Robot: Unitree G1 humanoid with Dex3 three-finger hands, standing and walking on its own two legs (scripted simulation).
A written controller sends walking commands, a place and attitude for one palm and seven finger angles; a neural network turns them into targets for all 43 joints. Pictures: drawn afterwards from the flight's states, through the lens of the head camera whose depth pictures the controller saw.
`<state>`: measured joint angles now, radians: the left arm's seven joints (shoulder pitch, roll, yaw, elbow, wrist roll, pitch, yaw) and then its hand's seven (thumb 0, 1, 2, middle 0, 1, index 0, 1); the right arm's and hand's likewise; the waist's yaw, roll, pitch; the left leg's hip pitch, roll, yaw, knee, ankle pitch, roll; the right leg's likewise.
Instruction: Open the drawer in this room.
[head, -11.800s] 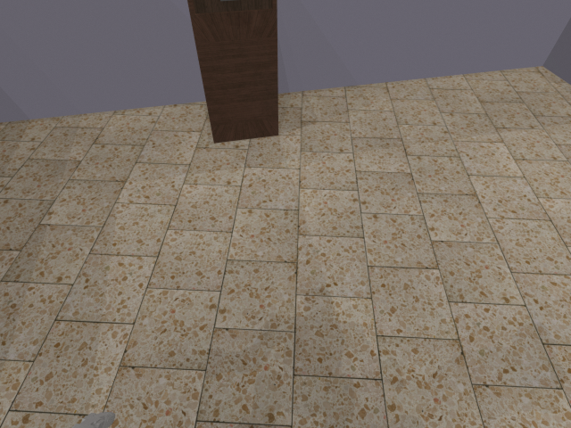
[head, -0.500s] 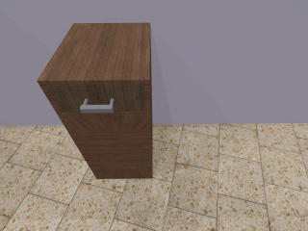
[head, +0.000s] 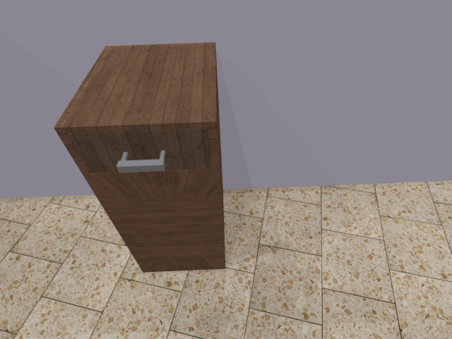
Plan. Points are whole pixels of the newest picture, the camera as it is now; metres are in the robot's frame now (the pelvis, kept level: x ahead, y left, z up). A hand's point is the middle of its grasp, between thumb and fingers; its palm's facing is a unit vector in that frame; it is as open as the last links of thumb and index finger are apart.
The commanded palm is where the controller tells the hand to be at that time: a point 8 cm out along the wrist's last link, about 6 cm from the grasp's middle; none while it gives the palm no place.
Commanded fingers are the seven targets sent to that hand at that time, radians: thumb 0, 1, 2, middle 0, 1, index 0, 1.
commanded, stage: look again from close up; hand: left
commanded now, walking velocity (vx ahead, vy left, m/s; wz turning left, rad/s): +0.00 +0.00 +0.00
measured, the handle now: (142, 160) +0.52 +0.24 -0.01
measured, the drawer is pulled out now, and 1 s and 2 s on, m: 0.00 0.00 0.00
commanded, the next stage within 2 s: raise the hand with hooked fingers in 0.24 s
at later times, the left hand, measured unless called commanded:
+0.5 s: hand out of the picture +0.12 +0.19 -0.08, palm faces -0.11 -0.76 -0.64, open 7.4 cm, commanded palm +0.11 +0.21 -0.04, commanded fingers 0.00 0.69 0.81 -0.22 -0.44 -0.22 -0.44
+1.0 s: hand (111, 306) +0.18 +0.21 -0.02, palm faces +0.08 -0.07 -0.99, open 10.0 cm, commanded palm +0.16 +0.21 +0.03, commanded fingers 0.00 0.11 0.56 -0.26 -0.81 -0.26 -0.81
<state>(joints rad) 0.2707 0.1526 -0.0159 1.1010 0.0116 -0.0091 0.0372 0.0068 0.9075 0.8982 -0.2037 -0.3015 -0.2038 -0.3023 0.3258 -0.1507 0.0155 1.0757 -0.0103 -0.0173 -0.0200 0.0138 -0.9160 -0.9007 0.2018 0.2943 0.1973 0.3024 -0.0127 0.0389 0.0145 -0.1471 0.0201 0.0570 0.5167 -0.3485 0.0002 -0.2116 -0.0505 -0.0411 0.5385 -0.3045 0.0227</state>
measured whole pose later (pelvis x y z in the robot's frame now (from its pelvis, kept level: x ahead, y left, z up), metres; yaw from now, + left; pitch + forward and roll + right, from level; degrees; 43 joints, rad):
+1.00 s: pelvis -0.04 -0.04 -0.03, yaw +1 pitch +7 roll +1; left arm 0.26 0.34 -0.06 0.05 1.05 0.04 0.43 0.00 0.31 0.65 -0.27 -0.67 -0.27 -0.67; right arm 0.06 -0.18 0.00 0.57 -0.06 0.04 0.00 0.01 -0.90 -0.90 0.20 0.29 0.20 0.30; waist 0.09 0.03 -0.08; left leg -0.53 0.05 0.01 0.83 -0.42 -0.05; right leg -0.59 -0.04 -0.07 0.86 -0.40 -0.04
